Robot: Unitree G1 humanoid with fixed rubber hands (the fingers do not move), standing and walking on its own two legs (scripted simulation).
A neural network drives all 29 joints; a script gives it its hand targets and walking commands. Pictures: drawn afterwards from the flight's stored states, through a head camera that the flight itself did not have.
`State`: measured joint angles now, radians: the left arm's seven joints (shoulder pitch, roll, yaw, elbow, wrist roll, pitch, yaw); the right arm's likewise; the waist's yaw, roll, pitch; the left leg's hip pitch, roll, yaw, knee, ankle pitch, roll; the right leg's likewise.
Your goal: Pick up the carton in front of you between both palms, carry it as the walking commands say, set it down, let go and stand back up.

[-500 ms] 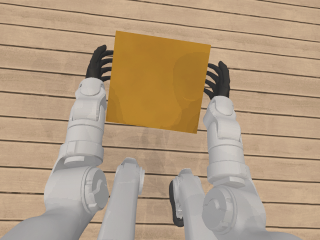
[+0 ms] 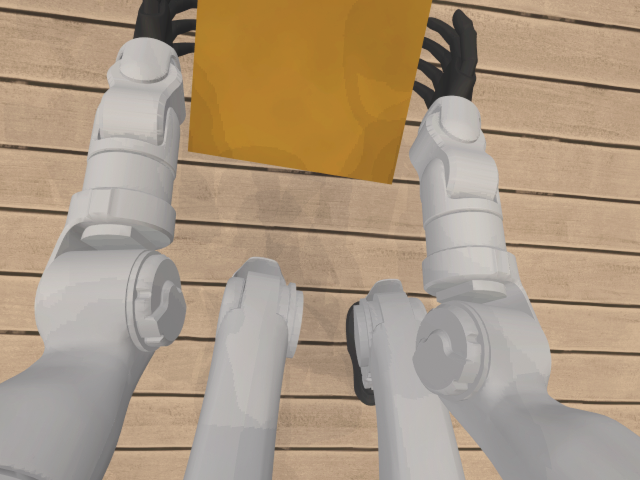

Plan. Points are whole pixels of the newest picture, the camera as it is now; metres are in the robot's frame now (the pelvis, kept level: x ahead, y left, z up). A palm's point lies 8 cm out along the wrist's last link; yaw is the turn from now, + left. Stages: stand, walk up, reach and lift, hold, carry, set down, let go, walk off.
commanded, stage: set down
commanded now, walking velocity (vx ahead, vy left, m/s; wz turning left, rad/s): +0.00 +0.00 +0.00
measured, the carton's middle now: (306, 77) +0.54 +0.10 -0.22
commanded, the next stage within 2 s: none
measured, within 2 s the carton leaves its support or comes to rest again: rests again in 1.02 s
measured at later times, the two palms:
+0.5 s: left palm (178, 54) +0.53 +0.26 -0.22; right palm (414, 105) +0.54 -0.05 -0.22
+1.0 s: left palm (181, 51) +0.54 +0.26 -0.24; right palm (416, 100) +0.55 -0.05 -0.24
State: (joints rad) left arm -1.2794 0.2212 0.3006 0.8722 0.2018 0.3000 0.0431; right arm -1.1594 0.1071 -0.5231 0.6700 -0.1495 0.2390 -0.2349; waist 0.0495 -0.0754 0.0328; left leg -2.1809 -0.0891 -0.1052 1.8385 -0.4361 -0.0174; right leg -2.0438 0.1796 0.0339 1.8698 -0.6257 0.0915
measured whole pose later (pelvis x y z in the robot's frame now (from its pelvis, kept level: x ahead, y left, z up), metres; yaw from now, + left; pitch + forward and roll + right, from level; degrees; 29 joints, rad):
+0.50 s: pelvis +0.00 +0.00 -0.06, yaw -2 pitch +39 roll -5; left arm -1.49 0.38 0.20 1.04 0.07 0.27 -0.02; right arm -1.35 -0.02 -0.40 0.81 -0.01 0.21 -0.27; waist 0.10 -0.09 0.30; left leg -2.26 -0.03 -0.06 2.09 -0.51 0.00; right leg -2.13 0.23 0.04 2.12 -0.68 0.12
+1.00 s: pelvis +0.00 +0.00 -0.07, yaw -3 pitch +38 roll -4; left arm -1.54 0.41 0.37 1.07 0.19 0.23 -0.13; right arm -1.46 -0.02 -0.47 0.87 -0.12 0.19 -0.16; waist 0.10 -0.09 0.36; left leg -2.27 0.01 -0.05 2.12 -0.52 0.01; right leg -2.17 0.24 0.03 2.15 -0.66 0.10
